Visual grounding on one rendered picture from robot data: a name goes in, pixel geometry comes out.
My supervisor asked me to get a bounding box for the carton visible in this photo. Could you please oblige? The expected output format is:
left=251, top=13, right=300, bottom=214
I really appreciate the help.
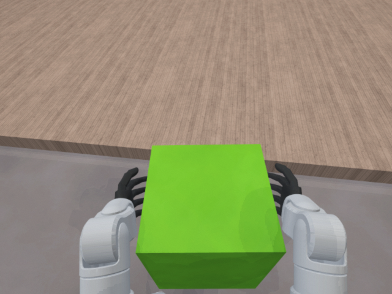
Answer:
left=135, top=144, right=286, bottom=289

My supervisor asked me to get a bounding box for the right robot forearm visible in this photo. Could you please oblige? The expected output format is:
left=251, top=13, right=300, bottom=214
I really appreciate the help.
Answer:
left=281, top=194, right=348, bottom=294

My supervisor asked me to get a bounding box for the left robot forearm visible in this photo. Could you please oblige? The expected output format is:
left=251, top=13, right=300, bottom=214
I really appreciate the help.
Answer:
left=79, top=198, right=137, bottom=294

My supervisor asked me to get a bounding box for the robot right hand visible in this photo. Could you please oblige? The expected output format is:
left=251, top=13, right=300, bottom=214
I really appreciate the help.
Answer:
left=267, top=163, right=302, bottom=216

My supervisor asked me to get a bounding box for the robot left hand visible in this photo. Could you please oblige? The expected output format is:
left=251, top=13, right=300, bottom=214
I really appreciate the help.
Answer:
left=115, top=167, right=147, bottom=217

